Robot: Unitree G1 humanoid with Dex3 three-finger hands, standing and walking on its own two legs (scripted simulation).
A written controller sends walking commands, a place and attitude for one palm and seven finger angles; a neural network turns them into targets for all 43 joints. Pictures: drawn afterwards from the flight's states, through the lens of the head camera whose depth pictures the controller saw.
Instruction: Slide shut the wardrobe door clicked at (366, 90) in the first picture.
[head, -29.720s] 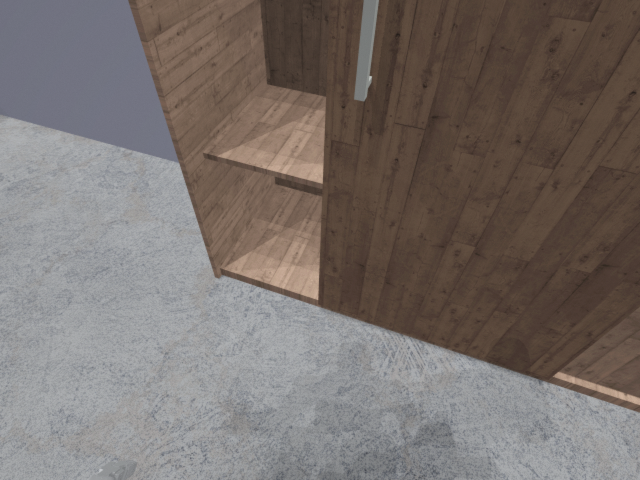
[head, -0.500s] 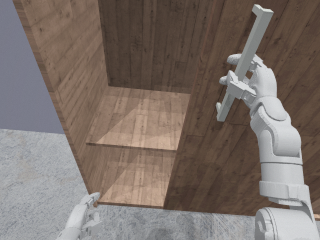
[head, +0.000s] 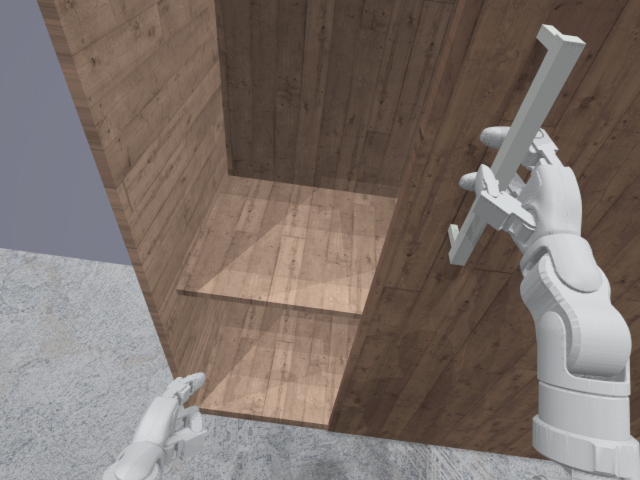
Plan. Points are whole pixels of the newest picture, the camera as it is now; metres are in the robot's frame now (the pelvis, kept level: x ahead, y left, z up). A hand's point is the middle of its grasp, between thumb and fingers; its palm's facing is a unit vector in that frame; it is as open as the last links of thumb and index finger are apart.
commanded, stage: tug the door sideways, standing still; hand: right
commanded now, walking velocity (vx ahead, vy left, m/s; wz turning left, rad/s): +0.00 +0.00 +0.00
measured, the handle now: (495, 164) +0.41 -0.15 +0.25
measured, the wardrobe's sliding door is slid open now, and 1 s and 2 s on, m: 0.40 0.38 0.14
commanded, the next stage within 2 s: step sideways, sliding the door along in 0.48 s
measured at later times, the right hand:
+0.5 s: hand (478, 193) +0.36 -0.12 +0.24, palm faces +0.11 +0.99 -0.06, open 5.7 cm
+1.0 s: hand (448, 191) +0.37 -0.10 +0.23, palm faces +0.18 +0.98 -0.10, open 6.0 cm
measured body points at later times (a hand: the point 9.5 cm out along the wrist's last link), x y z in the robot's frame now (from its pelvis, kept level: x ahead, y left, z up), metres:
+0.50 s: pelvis +0.03 +0.00 +0.00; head +0.02 +0.03 +0.45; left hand +0.27 +0.17 -0.08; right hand +0.34 -0.18 +0.25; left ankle -0.02 +0.12 -0.73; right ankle -0.06 -0.11 -0.73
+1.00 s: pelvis -0.01 +0.05 -0.02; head +0.03 +0.07 +0.43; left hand +0.16 +0.25 -0.15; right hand +0.36 -0.15 +0.24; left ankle +0.07 +0.10 -0.74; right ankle -0.06 -0.09 -0.72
